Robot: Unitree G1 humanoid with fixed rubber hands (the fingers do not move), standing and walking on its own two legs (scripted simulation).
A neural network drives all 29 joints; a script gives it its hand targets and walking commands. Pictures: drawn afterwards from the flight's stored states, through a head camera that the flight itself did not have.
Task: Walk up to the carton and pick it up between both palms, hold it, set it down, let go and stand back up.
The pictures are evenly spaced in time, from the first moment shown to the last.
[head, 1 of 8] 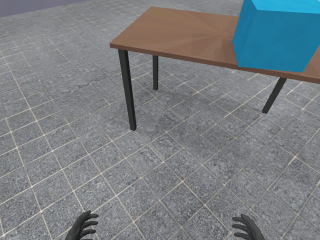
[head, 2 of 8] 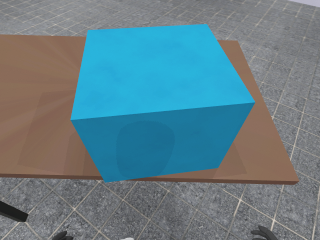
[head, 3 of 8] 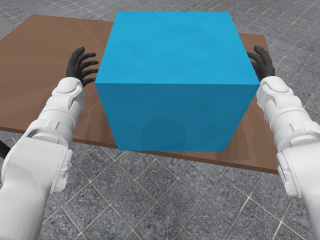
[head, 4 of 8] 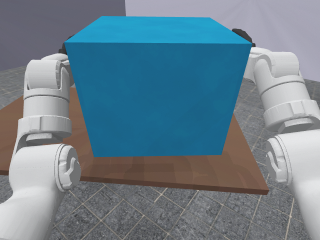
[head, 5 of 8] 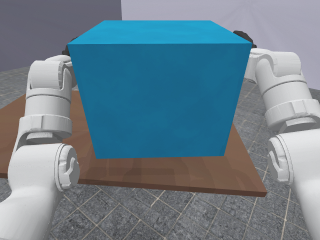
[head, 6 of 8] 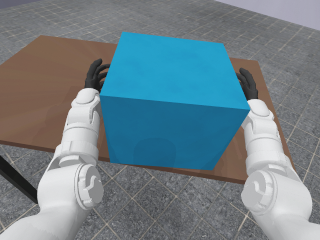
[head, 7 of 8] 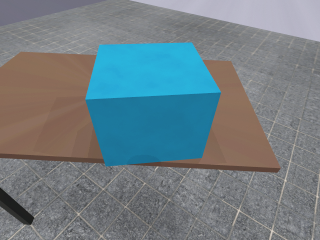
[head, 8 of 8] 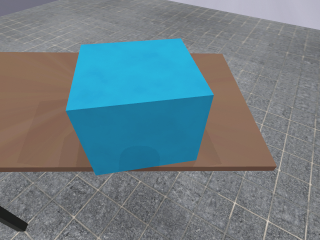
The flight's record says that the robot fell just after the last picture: no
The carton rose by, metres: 0.25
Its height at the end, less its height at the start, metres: +0.00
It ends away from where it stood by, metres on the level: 0.03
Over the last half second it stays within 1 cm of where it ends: yes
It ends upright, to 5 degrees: yes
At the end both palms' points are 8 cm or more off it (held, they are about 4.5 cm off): yes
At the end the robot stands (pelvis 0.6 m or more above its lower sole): yes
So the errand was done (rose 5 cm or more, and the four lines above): yes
